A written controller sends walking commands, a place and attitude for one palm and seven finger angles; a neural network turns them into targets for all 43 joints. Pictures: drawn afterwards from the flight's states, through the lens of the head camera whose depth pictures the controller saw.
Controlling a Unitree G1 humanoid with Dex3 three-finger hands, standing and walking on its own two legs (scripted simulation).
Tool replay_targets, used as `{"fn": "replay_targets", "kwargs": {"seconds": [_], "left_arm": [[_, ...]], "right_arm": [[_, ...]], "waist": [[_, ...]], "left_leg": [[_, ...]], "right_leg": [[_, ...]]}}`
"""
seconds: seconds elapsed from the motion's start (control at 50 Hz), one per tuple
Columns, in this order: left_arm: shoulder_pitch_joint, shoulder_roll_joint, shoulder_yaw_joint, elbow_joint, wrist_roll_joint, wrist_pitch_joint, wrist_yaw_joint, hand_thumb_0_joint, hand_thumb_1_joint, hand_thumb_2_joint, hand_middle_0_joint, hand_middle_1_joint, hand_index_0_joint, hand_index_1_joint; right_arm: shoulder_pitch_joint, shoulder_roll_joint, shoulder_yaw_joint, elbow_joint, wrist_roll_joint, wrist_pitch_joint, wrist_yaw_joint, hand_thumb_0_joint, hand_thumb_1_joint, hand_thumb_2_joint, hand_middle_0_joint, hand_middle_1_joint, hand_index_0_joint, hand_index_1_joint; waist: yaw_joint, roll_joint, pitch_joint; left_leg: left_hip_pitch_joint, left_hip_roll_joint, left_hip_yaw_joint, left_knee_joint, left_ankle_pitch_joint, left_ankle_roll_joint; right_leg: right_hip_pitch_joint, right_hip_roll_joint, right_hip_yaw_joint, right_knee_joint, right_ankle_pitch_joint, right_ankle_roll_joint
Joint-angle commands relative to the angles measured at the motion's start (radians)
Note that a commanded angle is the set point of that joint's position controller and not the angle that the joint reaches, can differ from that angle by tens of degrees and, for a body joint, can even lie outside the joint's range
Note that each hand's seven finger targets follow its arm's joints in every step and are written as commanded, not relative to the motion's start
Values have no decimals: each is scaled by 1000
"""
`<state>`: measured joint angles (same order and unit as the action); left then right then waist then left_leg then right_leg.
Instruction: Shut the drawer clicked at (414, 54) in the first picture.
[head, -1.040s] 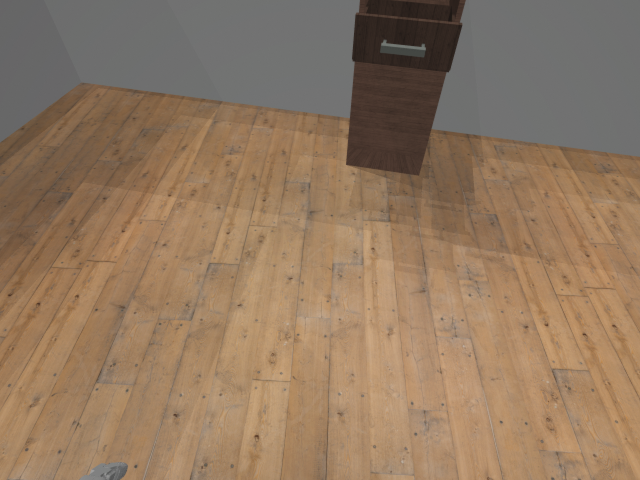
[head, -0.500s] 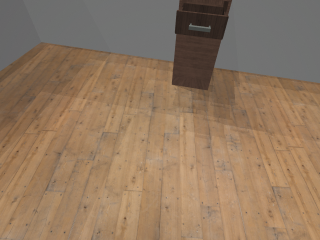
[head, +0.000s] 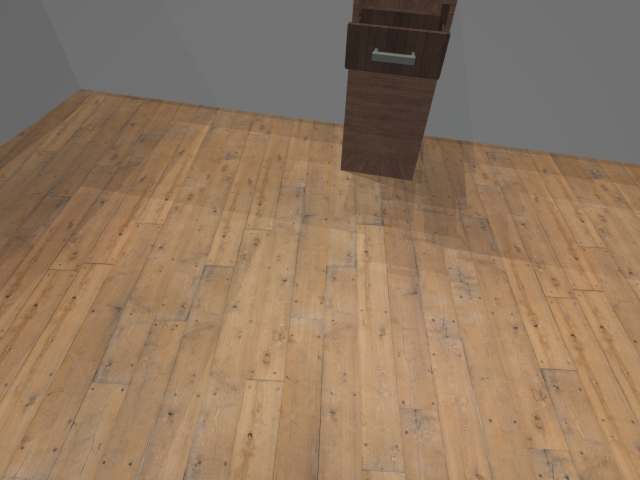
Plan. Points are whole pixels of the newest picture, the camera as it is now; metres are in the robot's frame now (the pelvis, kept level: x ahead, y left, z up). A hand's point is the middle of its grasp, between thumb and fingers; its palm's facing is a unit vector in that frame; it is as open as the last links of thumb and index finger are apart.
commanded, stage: look at it before walking up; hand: left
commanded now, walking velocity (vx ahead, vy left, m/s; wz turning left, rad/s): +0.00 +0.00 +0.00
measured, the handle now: (393, 55) +1.36 -0.16 -0.04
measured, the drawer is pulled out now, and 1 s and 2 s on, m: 0.30 0.30 0.30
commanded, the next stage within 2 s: walk to a spot facing it in 0.40 s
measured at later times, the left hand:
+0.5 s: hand out of the picture +0.06 +0.25 -0.16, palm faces -0.02 -0.95 -0.33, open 7.4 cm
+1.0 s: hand out of the picture +0.03 +0.13 -0.17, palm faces -0.08 -0.98 -0.16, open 7.4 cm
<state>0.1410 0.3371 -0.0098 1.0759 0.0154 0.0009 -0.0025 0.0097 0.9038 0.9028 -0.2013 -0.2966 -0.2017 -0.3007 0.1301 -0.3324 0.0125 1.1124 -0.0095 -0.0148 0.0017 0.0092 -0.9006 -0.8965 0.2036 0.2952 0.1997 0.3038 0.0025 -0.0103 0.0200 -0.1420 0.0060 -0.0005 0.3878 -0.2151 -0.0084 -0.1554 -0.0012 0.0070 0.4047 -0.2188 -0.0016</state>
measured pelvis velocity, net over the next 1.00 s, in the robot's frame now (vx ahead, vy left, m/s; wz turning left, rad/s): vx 0.09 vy -0.03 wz -0.17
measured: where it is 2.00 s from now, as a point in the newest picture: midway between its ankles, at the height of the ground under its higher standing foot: (360, 404)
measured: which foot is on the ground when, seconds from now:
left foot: down 0.00-0.80, up 0.82-1.00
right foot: down 0.00-1.00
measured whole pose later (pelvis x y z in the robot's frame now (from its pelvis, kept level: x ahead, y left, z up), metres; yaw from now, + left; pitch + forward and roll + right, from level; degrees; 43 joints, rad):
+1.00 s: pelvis +0.09 -0.03 +0.00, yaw -10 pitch +0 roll +0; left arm 0.48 0.12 0.02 1.08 0.03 -0.05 0.00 0.01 0.91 0.90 -0.20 -0.30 -0.20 -0.30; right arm 0.24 -0.20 -0.04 1.06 -0.02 0.00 0.02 0.01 -0.90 -0.90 0.20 0.29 0.20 0.30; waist 0.04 0.01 0.02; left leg -0.53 0.09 0.08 1.07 -0.31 -0.04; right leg -0.10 0.05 0.00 0.41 -0.32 -0.07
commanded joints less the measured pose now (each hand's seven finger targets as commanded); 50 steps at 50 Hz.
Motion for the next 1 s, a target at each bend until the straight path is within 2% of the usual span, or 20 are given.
{"fn": "replay_targets", "kwargs": {"seconds": [0.0, 0.46, 0.48, 0.5, 0.52, 0.54, 0.6, 0.66, 0.68, 0.7, 0.72, 0.74, 0.76, 0.78, 0.8, 0.82, 0.84, 0.86, 0.92, 0.98], "left_arm": [[-44, 204, 44, -63, -5, -24, 14, 0, 900, 900, -200, -300, -200, -300], [-28, 204, 41, -50, -5, -27, 13, 0, 900, 900, -200, -300, -200, -300], [-30, 204, 42, -49, -4, -26, 13, 0, 900, 900, -200, -300, -200, -300], [3, 133, 28, -32, -6, -16, 15, 0, 900, 900, -200, -300, -200, -300], [38, 85, 19, -20, -3, -3, 15, 0, 900, 900, -200, -300, -200, -300], [61, 80, 20, -21, 1, 6, 11, 0, 900, 900, -200, -300, -200, -300], [85, 79, 39, -59, 8, 18, -9, 0, 900, 900, -200, -300, -200, -300], [122, 28, 50, -94, 10, 7, -23, 0, 900, 900, -200, -300, -200, -300], [116, 7, 53, -109, 9, 3, -27, 0, 900, 900, -200, -300, -200, -300], [106, -5, 56, -124, 10, -4, -30, 0, 900, 900, -200, -300, -200, -300], [118, -15, 60, -127, 10, -11, -33, 0, 900, 900, -200, -300, -200, -300], [174, -24, 64, -112, 10, -15, -34, 0, 900, 900, -200, -300, -200, -300], [276, -20, 72, -79, 13, -23, -30, 0, 900, 900, -200, -300, -200, -300], [397, 72, 92, -41, 20, -42, -15, 0, 900, 900, -200, -300, -200, -300], [498, 119, 98, -15, -1, -52, -1, 0, 900, 900, -200, -300, -200, -300], [501, 91, 91, -10, 0, -55, 10, 0, 900, 900, -200, -300, -200, -300], [465, 56, 85, -15, 3, -56, 16, 0, 900, 900, -200, -300, -200, -300], [420, 30, 79, -31, 8, -59, 18, 0, 900, 900, -200, -300, -200, -300], [368, -10, 71, -39, 9, -72, 19, 0, 900, 900, -200, -300, -200, -300], [379, -32, 69, -25, 10, -79, 21, 0, 900, 900, -200, -300, -200, -300]], "right_arm": [[-54, -206, -46, -67, 1, -20, -14, 0, -900, -900, 200, 300, 200, 300], [-56, -208, -46, -62, 3, -19, -15, 0, -900, -900, 200, 300, 200, 300], [-56, -207, -46, -61, 3, -19, -15, 0, -900, -900, 200, 300, 200, 300], [-25, -139, -29, -45, -2, -12, -13, 0, -900, -900, 200, 300, 200, 300], [12, -89, -20, -35, -7, -2, -12, 0, -900, -900, 200, 300, 200, 300], [40, -87, -23, -33, -9, 4, -11, 0, -900, -900, 200, 300, 200, 300], [69, -120, -45, -59, -16, 10, -10, 0, -900, -900, 200, 300, 200, 300], [117, -157, -74, -82, -12, -1, -14, 0, -900, -900, 200, 300, 200, 300], [126, -161, -83, -90, -10, -8, -15, 0, -900, -900, 200, 300, 200, 300], [135, -147, -85, -93, -11, -14, -15, 0, -900, -900, 200, 300, 200, 300], [131, -133, -85, -97, -11, -18, -15, 0, -900, -900, 200, 300, 200, 300], [112, -118, -83, -101, -11, -20, -16, 0, -900, -900, 200, 300, 200, 300], [90, -90, -78, -109, -11, -20, -15, 0, -900, -900, 200, 300, 200, 300], [68, -16, -63, -144, -1, -24, -10, 0, -900, -900, 200, 300, 200, 300], [-32, -8, -57, -197, -7, -39, -2, 0, -900, -900, 200, 300, 200, 300], [-76, -13, -62, -204, -9, -42, -4, 0, -900, -900, 200, 300, 200, 300], [-79, 0, -64, -197, -9, -44, -3, 0, -900, -900, 200, 300, 200, 300], [-56, 19, -65, -187, -11, -43, 0, 0, -900, -900, 200, 300, 200, 300], [1, 60, -71, -164, -12, -25, 10, 0, -900, -900, 200, 300, 200, 300], [-16, 83, -76, -177, -8, -18, 19, 0, -900, -900, 200, 300, 200, 300]], "waist": [[1, 14, -40], [1, 18, -39], [0, 13, -32], [0, 9, -46], [-1, 7, -34], [-3, 12, -14], [-2, 56, 101], [-11, 146, 104], [-13, 187, 102], [-16, 179, 94], [-6, 168, 94], [26, 130, 72], [72, 56, 55], [109, -235, 21], [147, -310, 57], [141, -215, 92], [108, -102, 110], [75, -45, 110], [21, -53, 77], [16, -87, 105]], "left_leg": [[-5, 110, -99, -69, 123, 37], [19, 115, -98, -78, 137, 34], [16, 114, -98, -81, 126, 33], [24, 115, -79, -75, 79, 23], [21, 109, -65, -64, -20, 15], [10, 110, -60, -60, -135, 18], [-76, 149, -100, -104, -415, 51], [-35, 267, -211, -152, -472, 124], [-21, 315, -222, -165, -425, 153], [-9, 327, -204, -147, -334, 165], [-33, 317, -153, -102, -249, 156], [-75, 287, -88, -17, -182, 131], [-175, 222, -3, 162, -155, 85], [-438, 88, 146, 500, -229, 12], [-596, 39, 111, 667, -370, -1], [-627, 76, 28, 745, -319, 3], [-645, 101, 18, 781, -265, -1], [-631, 121, 11, 768, -211, -10], [-549, 121, 44, 706, -80, -36], [-531, 114, 63, 634, 10, -41]], "right_leg": [[4, -116, 101, -73, 105, -28], [4, -119, 101, -91, 125, -27], [-1, -116, 102, -93, 112, -26], [-3, -112, 103, -94, 60, -18], [-29, -99, 110, -84, -54, -15], [-67, -84, 119, -74, -164, -20], [-186, -29, 114, 0, -329, -34], [-275, 38, 12, 231, -235, -29], [-293, 24, -31, 303, -211, -20], [-294, 0, -36, 308, -233, -17], [-248, -12, -48, 272, -231, -16], [-150, -7, -65, 196, -182, -20], [11, -9, -33, 79, -118, -38], [217, -214, 328, -86, -144, -124], [230, -351, 591, -195, -9, -205], [184, -360, 612, -202, 33, -244], [179, -353, 569, -182, 56, -270], [151, -326, 489, -170, 67, -262], [72, -248, 316, -195, 126, -216], [27, -208, 259, -221, 147, -194]]}}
